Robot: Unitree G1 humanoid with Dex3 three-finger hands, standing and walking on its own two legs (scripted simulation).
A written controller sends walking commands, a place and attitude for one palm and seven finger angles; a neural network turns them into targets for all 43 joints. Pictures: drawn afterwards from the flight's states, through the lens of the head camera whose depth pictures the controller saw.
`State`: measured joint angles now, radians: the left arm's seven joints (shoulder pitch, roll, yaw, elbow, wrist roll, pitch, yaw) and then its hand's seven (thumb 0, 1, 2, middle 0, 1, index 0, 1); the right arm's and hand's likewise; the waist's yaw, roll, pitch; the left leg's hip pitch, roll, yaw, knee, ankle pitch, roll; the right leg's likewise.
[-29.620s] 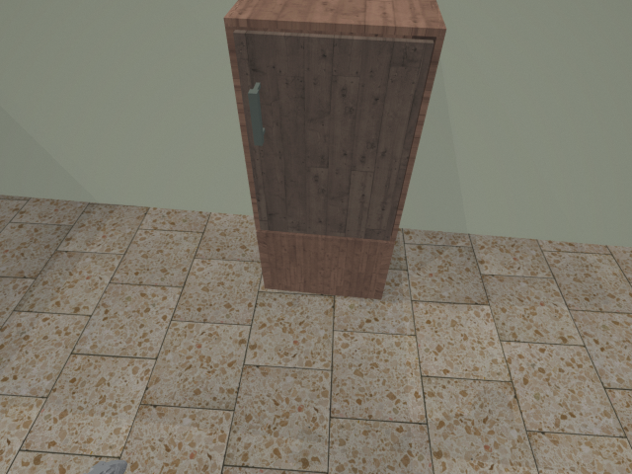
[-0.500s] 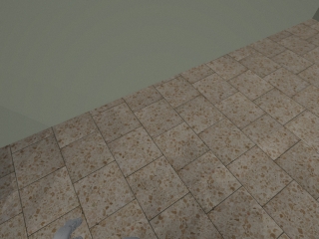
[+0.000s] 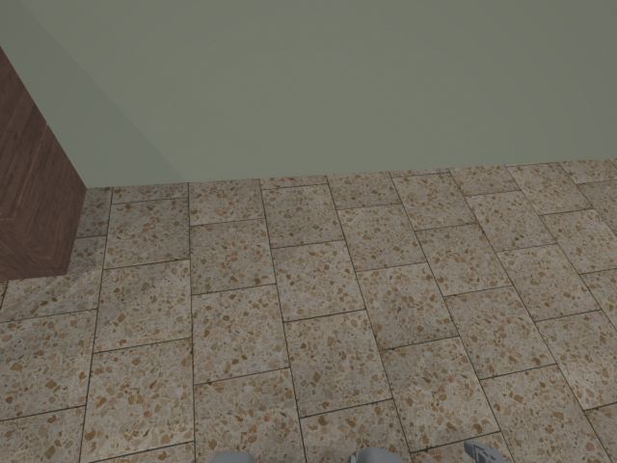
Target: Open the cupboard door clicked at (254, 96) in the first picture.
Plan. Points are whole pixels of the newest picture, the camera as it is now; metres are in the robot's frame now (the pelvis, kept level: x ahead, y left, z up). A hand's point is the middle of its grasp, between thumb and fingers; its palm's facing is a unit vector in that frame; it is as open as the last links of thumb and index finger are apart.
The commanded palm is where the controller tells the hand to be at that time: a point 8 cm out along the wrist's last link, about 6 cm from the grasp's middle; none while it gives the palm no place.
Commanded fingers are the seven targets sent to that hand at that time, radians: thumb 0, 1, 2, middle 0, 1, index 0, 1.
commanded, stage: turn to face it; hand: left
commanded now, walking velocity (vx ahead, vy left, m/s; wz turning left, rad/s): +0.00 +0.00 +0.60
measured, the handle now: out of the picture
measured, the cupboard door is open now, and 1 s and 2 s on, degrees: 43 43 43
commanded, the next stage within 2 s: take the last steps up to it in 1.44 s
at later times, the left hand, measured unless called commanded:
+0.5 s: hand out of the picture +0.05 +0.16 -0.13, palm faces +0.27 -0.92 -0.27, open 7.4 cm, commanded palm none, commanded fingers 0.00 0.90 0.90 -0.20 -0.30 -0.20 -0.30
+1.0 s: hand out of the picture -0.05 +0.22 -0.15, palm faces +0.58 -0.78 -0.24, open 7.4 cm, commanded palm none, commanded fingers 0.00 0.90 0.90 -0.20 -0.30 -0.20 -0.30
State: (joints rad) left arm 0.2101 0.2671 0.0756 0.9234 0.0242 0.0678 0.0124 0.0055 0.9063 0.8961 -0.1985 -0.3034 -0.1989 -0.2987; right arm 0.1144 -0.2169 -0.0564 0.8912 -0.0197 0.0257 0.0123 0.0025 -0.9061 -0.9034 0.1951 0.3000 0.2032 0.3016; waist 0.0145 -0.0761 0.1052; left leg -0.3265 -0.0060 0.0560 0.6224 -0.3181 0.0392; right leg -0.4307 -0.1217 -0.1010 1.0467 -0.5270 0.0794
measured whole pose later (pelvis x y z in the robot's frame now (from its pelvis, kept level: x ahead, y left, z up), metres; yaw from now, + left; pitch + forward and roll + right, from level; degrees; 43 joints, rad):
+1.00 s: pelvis +0.00 -0.01 +0.02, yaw +34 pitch +1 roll -2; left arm 0.16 0.27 0.08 0.89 0.02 0.06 0.00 0.01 0.91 0.90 -0.19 -0.30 -0.20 -0.30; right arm 0.15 -0.21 -0.04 0.91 -0.02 0.03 0.00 0.00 -0.90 -0.90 0.20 0.30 0.21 0.30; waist 0.01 -0.03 0.09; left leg -0.28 -0.03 -0.03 0.47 -0.21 0.05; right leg -0.50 -0.09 0.00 1.06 -0.38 0.10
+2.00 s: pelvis +0.03 +0.03 +0.02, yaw +56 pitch +0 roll +0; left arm 0.19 0.21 0.05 0.99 0.03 0.02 -0.02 0.01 0.91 0.90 -0.19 -0.30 -0.19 -0.30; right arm 0.35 -0.15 -0.02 1.04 -0.02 -0.03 -0.01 0.00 -0.90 -0.90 0.20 0.30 0.21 0.30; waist 0.00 -0.02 0.04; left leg -0.04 -0.08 0.02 0.30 -0.26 0.08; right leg -0.52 -0.10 -0.06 0.91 -0.28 0.04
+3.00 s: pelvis +0.13 +0.36 +0.02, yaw +57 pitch +0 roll +1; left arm 0.19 0.18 0.07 1.02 0.03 -0.01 0.00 0.00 0.91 0.90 -0.19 -0.30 -0.19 -0.30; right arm 0.27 -0.18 -0.04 1.04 -0.02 -0.07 -0.03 -0.02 -0.94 -0.90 0.20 0.30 0.21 0.30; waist 0.02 -0.04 0.05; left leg -0.14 -0.05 0.19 0.34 -0.21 0.09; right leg -0.56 -0.10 -0.06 1.01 -0.25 0.00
